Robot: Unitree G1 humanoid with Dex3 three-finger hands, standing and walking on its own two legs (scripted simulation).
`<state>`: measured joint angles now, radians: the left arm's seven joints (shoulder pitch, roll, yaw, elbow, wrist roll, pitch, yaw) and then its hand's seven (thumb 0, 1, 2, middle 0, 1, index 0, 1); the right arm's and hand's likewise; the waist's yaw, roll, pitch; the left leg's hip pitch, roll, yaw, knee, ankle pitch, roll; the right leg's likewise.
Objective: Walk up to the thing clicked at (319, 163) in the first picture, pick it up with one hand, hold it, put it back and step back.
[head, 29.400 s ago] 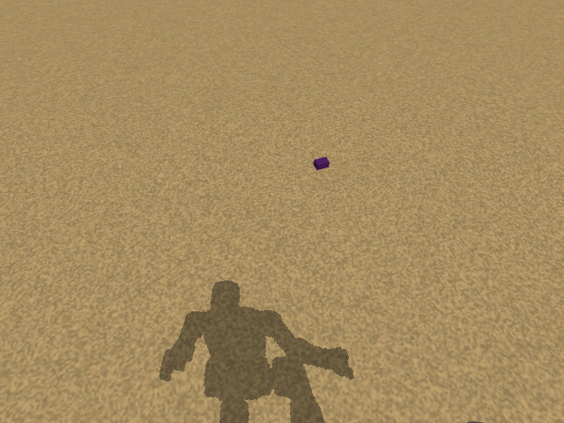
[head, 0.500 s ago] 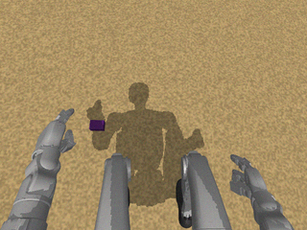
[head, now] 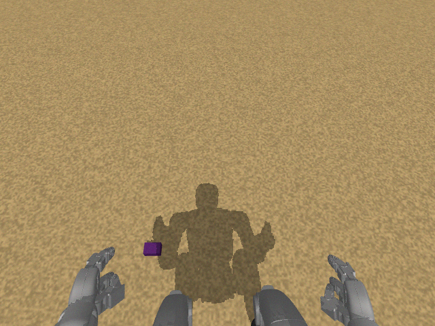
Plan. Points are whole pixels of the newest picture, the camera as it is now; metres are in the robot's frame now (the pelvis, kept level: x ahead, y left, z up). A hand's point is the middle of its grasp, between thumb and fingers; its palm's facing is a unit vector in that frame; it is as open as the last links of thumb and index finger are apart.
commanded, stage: home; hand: left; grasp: from above
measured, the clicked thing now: (152, 249) +0.45 +0.26 -0.66
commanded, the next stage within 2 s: none
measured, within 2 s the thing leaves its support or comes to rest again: neither
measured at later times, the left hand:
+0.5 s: hand (114, 300) +0.18 +0.18 -0.02, palm faces +0.09 -0.98 -0.18, open 7.4 cm
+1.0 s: hand (112, 300) +0.17 +0.18 -0.01, palm faces +0.07 -0.98 -0.19, open 7.4 cm
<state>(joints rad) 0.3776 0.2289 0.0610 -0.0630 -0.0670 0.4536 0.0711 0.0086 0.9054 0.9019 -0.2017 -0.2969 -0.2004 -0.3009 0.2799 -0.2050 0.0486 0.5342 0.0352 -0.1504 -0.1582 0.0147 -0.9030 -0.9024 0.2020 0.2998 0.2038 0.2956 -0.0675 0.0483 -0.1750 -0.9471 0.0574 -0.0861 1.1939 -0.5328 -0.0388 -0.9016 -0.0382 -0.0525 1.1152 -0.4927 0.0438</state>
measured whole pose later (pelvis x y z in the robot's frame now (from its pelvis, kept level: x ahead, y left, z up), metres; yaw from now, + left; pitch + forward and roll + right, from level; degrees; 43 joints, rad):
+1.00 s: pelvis +0.01 +0.00 +0.03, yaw +1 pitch +10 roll -3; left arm 0.49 0.21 0.04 -0.13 -0.05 0.46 0.01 0.01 0.91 0.90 -0.20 -0.30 -0.20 -0.30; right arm 0.28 -0.22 0.02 0.56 0.00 -0.24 -0.18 0.02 -0.90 -0.90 0.20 0.30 0.20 0.30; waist -0.03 0.04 -0.16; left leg -0.70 0.05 -0.07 1.02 -0.49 -0.03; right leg -0.66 -0.04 -0.05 0.94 -0.45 0.05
